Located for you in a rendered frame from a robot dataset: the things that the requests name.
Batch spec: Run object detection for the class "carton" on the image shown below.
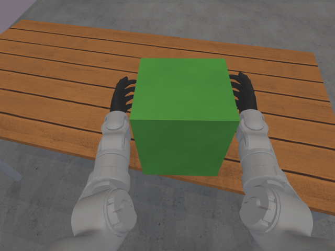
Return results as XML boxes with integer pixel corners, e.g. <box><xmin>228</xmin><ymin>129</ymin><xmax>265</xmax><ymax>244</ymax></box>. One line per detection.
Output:
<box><xmin>129</xmin><ymin>58</ymin><xmax>240</xmax><ymax>176</ymax></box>

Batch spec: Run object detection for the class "robot right hand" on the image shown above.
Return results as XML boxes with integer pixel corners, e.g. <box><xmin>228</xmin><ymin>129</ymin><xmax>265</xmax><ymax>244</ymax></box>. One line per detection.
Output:
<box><xmin>229</xmin><ymin>72</ymin><xmax>258</xmax><ymax>113</ymax></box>

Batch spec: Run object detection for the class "left robot upper arm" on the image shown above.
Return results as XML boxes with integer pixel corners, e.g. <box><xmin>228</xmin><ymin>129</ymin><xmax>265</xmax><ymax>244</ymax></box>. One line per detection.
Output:
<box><xmin>39</xmin><ymin>187</ymin><xmax>137</xmax><ymax>251</ymax></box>

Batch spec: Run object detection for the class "right robot upper arm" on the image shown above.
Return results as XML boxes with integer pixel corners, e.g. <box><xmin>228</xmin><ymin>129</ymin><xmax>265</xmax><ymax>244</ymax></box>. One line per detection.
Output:
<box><xmin>239</xmin><ymin>185</ymin><xmax>335</xmax><ymax>251</ymax></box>

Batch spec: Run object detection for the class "right robot forearm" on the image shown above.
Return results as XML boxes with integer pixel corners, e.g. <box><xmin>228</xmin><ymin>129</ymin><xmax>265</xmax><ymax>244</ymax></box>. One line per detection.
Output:
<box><xmin>236</xmin><ymin>109</ymin><xmax>301</xmax><ymax>200</ymax></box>

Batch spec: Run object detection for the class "left robot forearm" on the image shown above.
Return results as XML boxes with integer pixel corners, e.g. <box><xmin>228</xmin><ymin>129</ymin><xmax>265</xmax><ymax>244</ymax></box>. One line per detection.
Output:
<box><xmin>71</xmin><ymin>111</ymin><xmax>131</xmax><ymax>225</ymax></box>

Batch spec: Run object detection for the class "table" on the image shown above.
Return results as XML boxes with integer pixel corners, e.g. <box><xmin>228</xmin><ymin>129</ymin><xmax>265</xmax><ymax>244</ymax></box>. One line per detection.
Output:
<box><xmin>0</xmin><ymin>19</ymin><xmax>335</xmax><ymax>246</ymax></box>

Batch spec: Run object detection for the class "robot left hand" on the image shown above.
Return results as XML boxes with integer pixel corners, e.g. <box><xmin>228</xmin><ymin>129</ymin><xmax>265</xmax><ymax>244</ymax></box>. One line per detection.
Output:
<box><xmin>110</xmin><ymin>76</ymin><xmax>137</xmax><ymax>113</ymax></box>

